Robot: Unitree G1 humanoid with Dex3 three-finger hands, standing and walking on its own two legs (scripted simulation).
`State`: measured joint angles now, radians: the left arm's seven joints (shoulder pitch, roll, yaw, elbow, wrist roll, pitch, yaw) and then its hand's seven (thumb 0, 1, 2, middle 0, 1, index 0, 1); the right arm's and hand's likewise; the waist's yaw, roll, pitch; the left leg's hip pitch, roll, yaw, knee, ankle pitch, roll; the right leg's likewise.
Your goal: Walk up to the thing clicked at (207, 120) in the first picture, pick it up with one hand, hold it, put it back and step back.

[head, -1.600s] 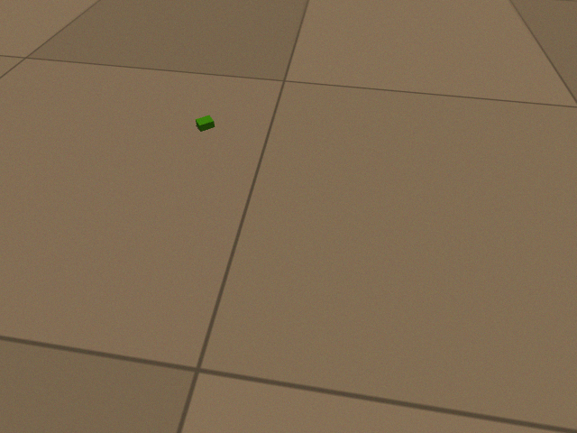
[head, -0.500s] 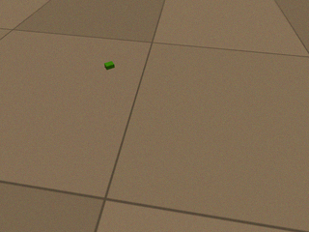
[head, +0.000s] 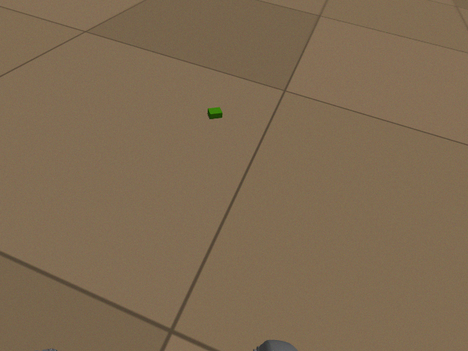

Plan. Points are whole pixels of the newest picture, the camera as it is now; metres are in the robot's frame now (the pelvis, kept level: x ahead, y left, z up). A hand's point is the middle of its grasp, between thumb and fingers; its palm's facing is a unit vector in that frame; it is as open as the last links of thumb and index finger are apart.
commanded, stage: walk up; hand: left
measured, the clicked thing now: (215, 113) +1.68 +0.04 -0.74
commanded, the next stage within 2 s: none
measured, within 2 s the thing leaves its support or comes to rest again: neither
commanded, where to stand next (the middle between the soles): +1.35 -0.28 m, yaw +17 degrees
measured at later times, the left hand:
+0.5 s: hand (139, 244) +0.35 +0.20 -0.12, palm faces +0.12 -0.94 -0.33, open 7.4 cm
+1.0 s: hand (154, 178) +0.56 +0.20 -0.15, palm faces +0.10 -0.95 -0.31, open 7.4 cm
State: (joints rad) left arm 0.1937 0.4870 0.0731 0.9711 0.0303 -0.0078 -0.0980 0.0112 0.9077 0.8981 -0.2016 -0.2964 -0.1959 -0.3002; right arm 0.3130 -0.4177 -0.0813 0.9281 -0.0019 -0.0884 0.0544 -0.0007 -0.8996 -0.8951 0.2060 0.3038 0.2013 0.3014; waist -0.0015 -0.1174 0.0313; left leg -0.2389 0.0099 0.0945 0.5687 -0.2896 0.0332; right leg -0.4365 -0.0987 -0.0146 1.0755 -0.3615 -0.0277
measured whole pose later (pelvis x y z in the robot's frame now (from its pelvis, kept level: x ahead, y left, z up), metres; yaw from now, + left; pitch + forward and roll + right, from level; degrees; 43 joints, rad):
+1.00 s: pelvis +0.54 -0.08 +0.00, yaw +9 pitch -3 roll +1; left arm 0.27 0.46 0.08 0.87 0.03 0.01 -0.12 0.01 0.91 0.90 -0.20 -0.30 -0.20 -0.30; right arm 0.35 -0.42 -0.04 0.84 0.00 -0.13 0.02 0.00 -0.89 -0.89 0.21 0.30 0.21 0.30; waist 0.00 -0.09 0.07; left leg -0.20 0.07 0.10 0.56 -0.31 0.00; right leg -0.56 -0.16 0.01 0.88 -0.28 -0.01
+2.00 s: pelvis +0.96 -0.25 -0.02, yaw +11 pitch -3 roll +1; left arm 0.25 0.46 0.10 0.86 0.03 -0.02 -0.10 0.01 0.91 0.90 -0.20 -0.30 -0.20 -0.30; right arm 0.35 -0.49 -0.07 0.93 -0.01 -0.06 -0.01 0.00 -0.90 -0.89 0.21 0.30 0.20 0.30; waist 0.00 0.00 0.05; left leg -0.31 0.16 0.00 0.94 -0.48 0.03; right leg -0.43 -0.10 -0.06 0.75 -0.28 0.01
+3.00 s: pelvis +1.24 -0.36 -0.01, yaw +16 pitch -2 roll +0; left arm 0.21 0.41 0.01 0.89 0.01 -0.04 0.00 0.00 0.90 0.90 -0.21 -0.30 -0.20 -0.30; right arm 0.21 -0.41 -0.04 0.92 -0.01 -0.01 0.01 0.00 -0.90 -0.90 0.21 0.30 0.20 0.30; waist 0.02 0.03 0.12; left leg -0.43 0.03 0.04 0.80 -0.36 0.04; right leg -0.36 -0.08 -0.10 0.72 -0.32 0.00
